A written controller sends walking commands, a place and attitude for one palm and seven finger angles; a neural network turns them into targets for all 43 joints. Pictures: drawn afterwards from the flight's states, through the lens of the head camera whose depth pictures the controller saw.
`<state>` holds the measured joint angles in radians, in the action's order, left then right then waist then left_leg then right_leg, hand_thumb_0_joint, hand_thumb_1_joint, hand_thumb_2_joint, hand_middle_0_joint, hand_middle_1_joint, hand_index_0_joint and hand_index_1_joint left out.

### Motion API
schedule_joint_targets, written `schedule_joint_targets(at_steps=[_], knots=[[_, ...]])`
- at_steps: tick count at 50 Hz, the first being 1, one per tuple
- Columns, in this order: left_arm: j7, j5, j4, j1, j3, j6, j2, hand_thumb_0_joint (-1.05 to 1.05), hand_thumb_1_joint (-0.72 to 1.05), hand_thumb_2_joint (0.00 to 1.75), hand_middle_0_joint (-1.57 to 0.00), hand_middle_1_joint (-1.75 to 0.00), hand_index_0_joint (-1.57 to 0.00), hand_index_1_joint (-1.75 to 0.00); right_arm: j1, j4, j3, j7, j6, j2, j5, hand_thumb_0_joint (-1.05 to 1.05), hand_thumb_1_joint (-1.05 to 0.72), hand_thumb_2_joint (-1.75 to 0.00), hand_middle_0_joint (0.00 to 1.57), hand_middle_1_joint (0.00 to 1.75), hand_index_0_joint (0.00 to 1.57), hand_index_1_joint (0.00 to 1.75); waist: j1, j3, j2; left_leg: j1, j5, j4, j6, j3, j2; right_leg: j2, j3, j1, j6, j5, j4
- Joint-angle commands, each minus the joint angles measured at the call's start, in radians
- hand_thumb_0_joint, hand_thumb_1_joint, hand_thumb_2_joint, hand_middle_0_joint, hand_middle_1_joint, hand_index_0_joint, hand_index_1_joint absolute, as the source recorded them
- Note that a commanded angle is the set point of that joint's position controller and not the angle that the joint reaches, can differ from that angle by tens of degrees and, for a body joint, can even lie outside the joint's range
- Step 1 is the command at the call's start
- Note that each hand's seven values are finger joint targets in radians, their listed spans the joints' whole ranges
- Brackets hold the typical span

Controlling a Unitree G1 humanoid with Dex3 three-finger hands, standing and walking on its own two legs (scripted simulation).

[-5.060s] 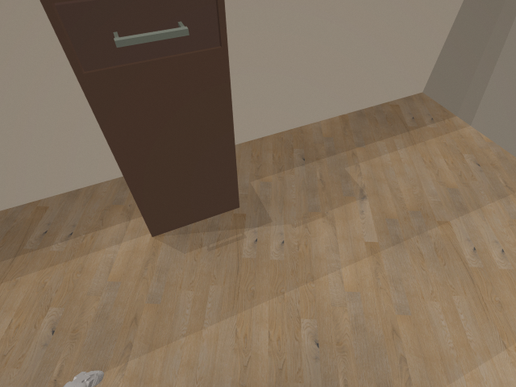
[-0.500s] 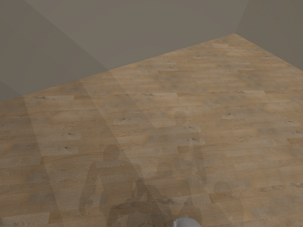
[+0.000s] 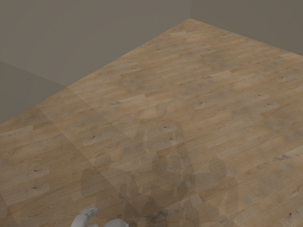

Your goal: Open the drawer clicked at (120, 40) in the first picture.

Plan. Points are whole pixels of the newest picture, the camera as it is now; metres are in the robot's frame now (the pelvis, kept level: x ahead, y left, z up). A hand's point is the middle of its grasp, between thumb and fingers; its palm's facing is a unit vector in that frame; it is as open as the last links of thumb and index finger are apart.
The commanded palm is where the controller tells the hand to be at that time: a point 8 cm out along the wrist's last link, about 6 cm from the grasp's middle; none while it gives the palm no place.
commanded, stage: turn to face it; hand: left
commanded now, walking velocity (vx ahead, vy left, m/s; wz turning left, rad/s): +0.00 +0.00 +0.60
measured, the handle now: out of the picture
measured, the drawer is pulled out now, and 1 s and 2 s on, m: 0.00 0.00 0.00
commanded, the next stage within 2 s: none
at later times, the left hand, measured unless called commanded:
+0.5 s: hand out of the picture +0.04 +0.26 -0.16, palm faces +0.31 -0.91 -0.27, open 7.4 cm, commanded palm none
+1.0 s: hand out of the picture -0.04 +0.16 -0.15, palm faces +0.57 -0.78 -0.25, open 7.4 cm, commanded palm none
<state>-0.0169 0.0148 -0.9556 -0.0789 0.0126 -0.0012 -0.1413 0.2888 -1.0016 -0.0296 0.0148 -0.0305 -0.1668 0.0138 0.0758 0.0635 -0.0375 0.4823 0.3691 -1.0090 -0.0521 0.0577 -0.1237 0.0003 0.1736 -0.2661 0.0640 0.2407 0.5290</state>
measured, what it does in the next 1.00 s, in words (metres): steps on the spot, turning left: left foot, then right foot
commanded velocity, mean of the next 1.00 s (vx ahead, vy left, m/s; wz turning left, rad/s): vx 0.00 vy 0.00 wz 0.60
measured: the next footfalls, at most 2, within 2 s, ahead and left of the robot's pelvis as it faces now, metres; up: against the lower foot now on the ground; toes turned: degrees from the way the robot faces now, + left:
left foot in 0.16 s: +0.08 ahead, +0.12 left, +0.00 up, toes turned +16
right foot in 0.70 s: +0.11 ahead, -0.13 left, +0.00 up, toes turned +22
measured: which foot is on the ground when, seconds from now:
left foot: up 0.00-0.14, down 0.16-0.70, up 0.72-1.00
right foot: down 0.00-0.18, up 0.20-0.68, down 0.70-1.00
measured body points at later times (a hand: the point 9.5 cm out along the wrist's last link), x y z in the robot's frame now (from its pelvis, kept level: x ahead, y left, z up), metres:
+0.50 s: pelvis +0.03 +0.02 +0.01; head +0.06 +0.05 +0.46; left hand +0.02 +0.31 -0.14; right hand +0.14 -0.21 -0.13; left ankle +0.04 +0.10 -0.73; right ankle +0.04 -0.16 -0.66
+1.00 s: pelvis +0.02 -0.04 +0.01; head +0.06 -0.03 +0.45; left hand -0.07 +0.20 -0.13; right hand +0.25 -0.21 -0.14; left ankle -0.06 +0.08 -0.68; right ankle +0.07 -0.14 -0.73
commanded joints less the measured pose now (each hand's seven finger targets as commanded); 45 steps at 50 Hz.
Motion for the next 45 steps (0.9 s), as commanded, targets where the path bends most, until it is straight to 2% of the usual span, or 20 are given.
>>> schedule_joint_targets(at_steps=[1,5,6,7,8,9,10,13,16,28,30,32,33,34,35,36,37,39,40,45], knots=[[-0.014,0.007,0.051,-0.055,0.056,-0.006,-0.174,0.00,0.90,0.90,-0.20,-0.30,-0.20,-0.30,0.051,0.032,-0.021,-0.012,-0.004,-0.052,0.002,0.00,-0.90,-0.90,0.20,0.30,0.20,0.30,-0.064,-0.018,0.177,-0.059,0.027,0.098,0.000,0.036,0.013,0.309,-0.129,-0.023,0.086,-0.149,-0.237],[-0.020,0.009,0.053,-0.082,0.077,0.001,-0.191,0.00,0.90,0.90,-0.20,-0.30,-0.20,-0.30,0.023,0.056,-0.033,-0.019,0.002,-0.046,0.004,0.00,-0.90,-0.90,0.20,0.30,0.20,0.30,-0.067,-0.024,0.159,-0.133,-0.024,0.269,0.007,0.068,0.024,0.341,-0.094,-0.012,0.055,-0.173,-0.134],[-0.019,0.006,0.057,-0.086,0.080,0.004,-0.186,0.00,0.90,0.90,-0.20,-0.30,-0.20,-0.30,0.040,0.058,-0.036,-0.020,0.004,-0.058,0.006,0.00,-0.90,-0.90,0.20,0.30,0.20,0.30,-0.059,-0.039,0.126,-0.180,-0.076,0.350,0.014,0.069,0.028,0.331,-0.075,-0.018,0.032,-0.149,-0.081],[-0.016,0.002,0.060,-0.097,0.079,0.011,-0.169,0.00,0.90,0.90,-0.20,-0.30,-0.20,-0.30,0.070,0.058,-0.044,-0.023,0.009,-0.081,0.007,0.00,-0.90,-0.90,0.20,0.30,0.20,0.30,-0.044,-0.059,0.022,-0.251,-0.184,0.474,0.031,0.019,0.010,0.298,-0.039,-0.051,-0.010,-0.096,0.032],[-0.011,-0.006,0.084,-0.132,0.079,0.019,-0.121,0.00,0.90,0.90,-0.20,-0.30,-0.20,-0.30,0.105,0.067,-0.061,-0.021,0.020,-0.163,0.014,0.00,-0.90,-0.90,0.20,0.30,0.20,0.30,-0.037,-0.078,-0.221,-0.315,-0.446,0.591,0.125,-0.268,-0.175,0.174,0.023,-0.191,-0.089,0.120,0.232],[-0.010,-0.006,0.125,-0.087,0.067,0.020,-0.095,0.00,0.90,0.90,-0.20,-0.30,-0.20,-0.30,0.138,0.073,-0.072,-0.012,0.020,-0.224,0.020,0.00,-0.90,-0.90,0.20,0.30,0.20,0.30,-0.009,-0.074,-0.316,-0.331,-0.626,0.696,0.255,-0.471,-0.334,0.081,-0.012,-0.302,-0.130,0.424,0.470],[-0.016,0.007,0.122,-0.050,0.071,0.027,-0.109,0.00,0.90,0.90,-0.20,-0.30,-0.20,-0.30,0.152,0.054,-0.078,0.002,0.024,-0.229,0.020,0.00,-0.90,-0.90,0.20,0.30,0.20,0.30,0.006,-0.125,-0.246,-0.345,-0.554,0.699,0.263,-0.479,-0.311,0.082,-0.121,-0.327,-0.116,0.385,0.619],[0.000,0.008,0.093,-0.057,0.085,0.017,-0.120,0.00,0.90,0.90,-0.20,-0.30,-0.20,-0.30,0.032,0.094,-0.061,0.010,0.039,-0.177,0.013,0.00,-0.90,-0.90,0.20,0.30,0.20,0.30,-0.045,-0.135,-0.068,-0.357,-0.529,0.670,0.193,-0.311,-0.189,0.107,-0.174,-0.363,-0.132,0.169,0.693],[0.001,0.003,0.073,-0.091,0.085,0.024,-0.133,0.00,0.90,0.90,-0.20,-0.30,-0.20,-0.30,0.014,0.102,-0.065,0.011,0.046,-0.189,0.008,0.00,-0.90,-0.90,0.20,0.30,0.20,0.30,-0.051,-0.176,-0.043,-0.408,-0.609,0.659,0.197,-0.252,-0.142,0.101,-0.173,-0.326,-0.151,0.135,0.630],[-0.004,-0.003,0.121,-0.053,0.077,0.031,-0.159,0.00,0.90,0.90,-0.20,-0.30,-0.20,-0.30,-0.042,0.122,-0.097,-0.010,0.012,-0.255,0.012,0.00,-0.90,-0.90,0.20,0.30,0.20,0.30,-0.029,-0.127,-0.113,-0.317,-0.366,0.670,0.224,-0.398,-0.100,0.048,-0.170,-0.188,-0.151,0.203,0.312],[-0.007,-0.009,0.124,-0.094,0.074,0.027,-0.159,0.00,0.90,0.90,-0.20,-0.30,-0.20,-0.30,-0.078,0.140,-0.101,-0.013,0.005,-0.265,0.013,0.00,-0.90,-0.90,0.20,0.30,0.20,0.30,-0.048,-0.138,-0.143,-0.257,-0.364,0.653,0.216,-0.426,-0.082,0.026,-0.165,-0.088,-0.138,0.194,0.199],[-0.010,-0.009,0.113,-0.171,0.077,0.018,-0.177,0.00,0.90,0.90,-0.20,-0.30,-0.20,-0.30,-0.122,0.159,-0.105,-0.018,0.000,-0.261,0.009,0.00,-0.90,-0.90,0.20,0.30,0.20,0.30,-0.086,-0.144,-0.109,-0.176,-0.326,0.606,0.179,-0.414,-0.037,0.012,-0.147,0.053,-0.129,0.078,0.013],[-0.013,-0.006,0.105,-0.221,0.085,0.012,-0.203,0.00,0.90,0.90,-0.20,-0.30,-0.20,-0.30,-0.139,0.174,-0.103,-0.021,-0.002,-0.241,0.002,0.00,-0.90,-0.90,0.20,0.30,0.20,0.30,-0.112,-0.148,-0.058,-0.061,-0.211,0.550,0.132,-0.380,0.010,0.050,-0.164,0.186,-0.116,0.008,-0.134],[-0.021,0.012,0.114,-0.243,0.102,0.002,-0.291,0.00,0.90,0.90,-0.20,-0.30,-0.20,-0.30,-0.124,0.192,-0.094,-0.027,-0.006,-0.168,-0.006,0.00,-0.90,-0.90,0.20,0.30,0.20,0.30,-0.124,-0.132,0.195,0.143,0.020,0.323,0.051,-0.240,0.135,0.293,-0.420,0.296,-0.036,0.153,-0.303],[-0.021,0.014,0.143,-0.195,0.100,0.007,-0.349,0.00,0.90,0.90,-0.20,-0.30,-0.20,-0.30,-0.126,0.217,-0.091,-0.027,-0.004,-0.152,0.005,0.00,-0.90,-0.90,0.20,0.30,0.20,0.30,-0.114,-0.090,0.351,0.206,0.191,0.080,0.006,-0.112,0.202,0.500,-0.592,0.177,0.059,0.152,-0.347],[-0.025,0.006,0.162,-0.142,0.098,0.003,-0.314,0.00,0.90,0.90,-0.20,-0.30,-0.20,-0.30,-0.142,0.211,-0.097,-0.028,-0.011,-0.196,0.016,0.00,-0.90,-0.90,0.20,0.30,0.20,0.30,-0.096,-0.074,0.279,0.165,0.166,-0.051,0.019,-0.154,0.144,0.476,-0.532,0.077,0.075,0.117,-0.336],[-0.026,0.006,0.170,-0.101,0.095,0.001,-0.288,0.00,0.90,0.90,-0.20,-0.30,-0.20,-0.30,-0.140,0.201,-0.099,-0.031,-0.016,-0.186,0.013,0.00,-0.90,-0.90,0.20,0.30,0.20,0.30,-0.070,-0.053,0.265,0.156,0.136,-0.128,0.015,-0.139,0.131,0.432,-0.486,0.041,0.062,0.044,-0.308],[-0.019,0.007,0.176,-0.043,0.070,-0.008,-0.228,0.00,0.90,0.90,-0.20,-0.30,-0.20,-0.30,-0.114,0.161,-0.093,-0.045,-0.026,-0.179,0.013,0.00,-0.90,-0.90,0.20,0.30,0.20,0.30,-0.034,0.007,0.181,0.132,0.010,-0.216,-0.007,-0.096,0.098,0.328,-0.268,0.014,0.034,-0.125,-0.237],[-0.017,0.009,0.173,-0.054,0.067,-0.011,-0.223,0.00,0.90,0.90,-0.20,-0.30,-0.20,-0.30,-0.100,0.155,-0.090,-0.048,-0.028,-0.167,0.010,0.00,-0.90,-0.90,0.20,0.30,0.20,0.30,-0.037,-0.003,0.196,0.123,-0.010,-0.216,-0.015,-0.076,0.099,0.309,-0.209,0.033,0.025,-0.176,-0.220],[-0.017,0.013,0.138,-0.156,0.073,-0.006,-0.256,0.00,0.90,0.90,-0.20,-0.30,-0.20,-0.30,-0.190,0.175,-0.077,-0.051,-0.034,-0.158,0.006,0.00,-0.90,-0.90,0.20,0.30,0.20,0.30,-0.093,-0.016,0.217,0.086,0.031,-0.049,-0.033,-0.017,0.081,0.342,-0.150,0.119,0.045,-0.244,-0.204]])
